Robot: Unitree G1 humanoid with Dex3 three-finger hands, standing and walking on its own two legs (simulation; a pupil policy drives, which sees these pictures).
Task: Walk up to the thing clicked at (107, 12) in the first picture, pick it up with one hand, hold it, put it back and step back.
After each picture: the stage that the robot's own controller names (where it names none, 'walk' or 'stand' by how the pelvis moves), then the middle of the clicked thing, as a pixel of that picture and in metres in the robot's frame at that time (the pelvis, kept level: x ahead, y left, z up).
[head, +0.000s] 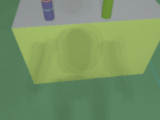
stand; out of the picture +1.00 -0.14 +0.00
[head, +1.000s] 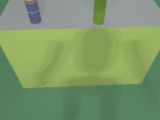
rise first; (100, 3) +0.88 -0.04 +0.03
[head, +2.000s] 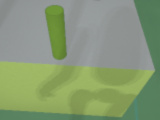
rise first; (57, 35) +0.55 +0.18 +0.02
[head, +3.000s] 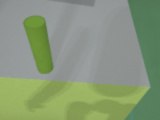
stand; (40, 48) +0.47 +0.19 +0.04
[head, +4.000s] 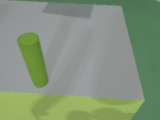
stand; (35, 63) +0.44 +0.21 +0.01
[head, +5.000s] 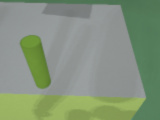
stand; (37, 65) +0.44 +0.20 +0.00
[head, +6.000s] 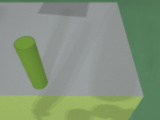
stand; (33, 66) +0.43 +0.22 +0.00
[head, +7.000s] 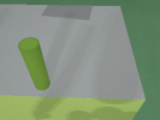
stand; (36, 67) +0.43 +0.21 +0.00
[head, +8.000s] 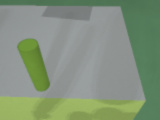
stand; (36, 68) +0.43 +0.21 +0.00
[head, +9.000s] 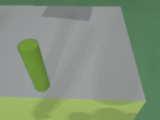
stand; (36, 68) +0.43 +0.21 +0.00
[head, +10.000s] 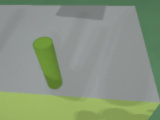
rise first; (49, 66) +0.43 +0.18 +0.00
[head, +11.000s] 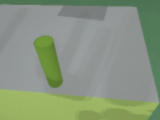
go down; (50, 64) +0.44 +0.18 +0.00
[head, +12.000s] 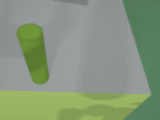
go down; (36, 58) +0.43 +0.17 +0.03
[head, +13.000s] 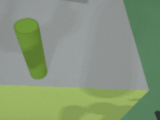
approach; (33, 53) +0.45 +0.17 +0.04
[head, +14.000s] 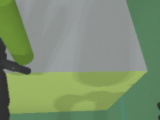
close; (13, 34) +0.46 +0.19 +0.09
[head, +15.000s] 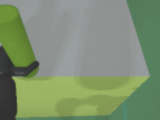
lift; (18, 48) +0.42 +0.18 +0.08
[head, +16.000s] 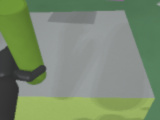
lift; (25, 49) +0.33 +0.17 +0.23
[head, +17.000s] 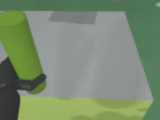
hold; (25, 59) +0.32 +0.18 +0.19
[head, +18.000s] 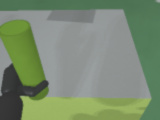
hold; (28, 65) +0.32 +0.17 +0.16
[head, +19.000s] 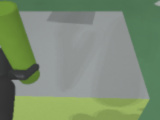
crouch; (18, 49) +0.35 +0.20 +0.20
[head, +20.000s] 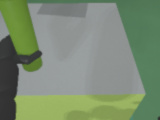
lower; (23, 36) +0.43 +0.18 +0.17
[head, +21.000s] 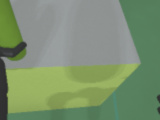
lower; (4, 26) +0.49 +0.19 +0.10
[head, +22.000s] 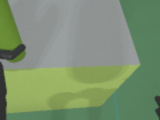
lower; (4, 29) +0.48 +0.19 +0.10
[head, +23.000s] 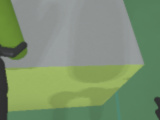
lower; (5, 26) +0.48 +0.19 +0.10
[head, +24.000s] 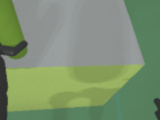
lower; (6, 25) +0.49 +0.19 +0.10
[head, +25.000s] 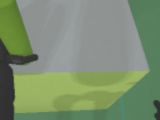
open; (14, 35) +0.46 +0.18 +0.09
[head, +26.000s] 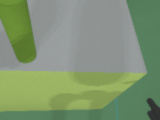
sink last; (19, 32) +0.46 +0.17 +0.08
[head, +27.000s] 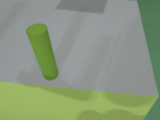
sink last; (45, 55) +0.46 +0.20 +0.05
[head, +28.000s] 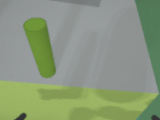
stand; (42, 51) +0.45 +0.18 +0.05
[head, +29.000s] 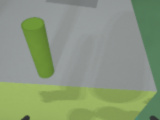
stand; (40, 51) +0.45 +0.18 +0.06
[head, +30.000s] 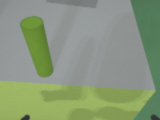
stand; (39, 50) +0.46 +0.19 +0.06
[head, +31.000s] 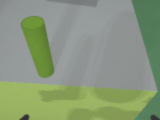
stand; (40, 51) +0.45 +0.18 +0.07
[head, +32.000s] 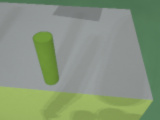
stand; (47, 61) +0.46 +0.17 +0.01
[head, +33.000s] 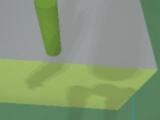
walk; (50, 30) +0.52 +0.14 +0.03
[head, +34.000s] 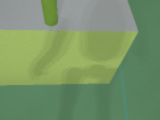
walk; (48, 0) +0.71 +0.19 +0.02
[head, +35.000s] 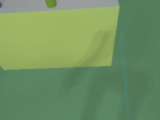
walk; out of the picture +1.01 +0.29 +0.02
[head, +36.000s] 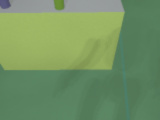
stand; out of the picture +1.05 +0.20 +0.02
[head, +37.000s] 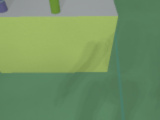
stand; out of the picture +1.07 +0.22 +0.00
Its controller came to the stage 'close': yes
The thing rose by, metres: 0.19
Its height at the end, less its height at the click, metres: +0.00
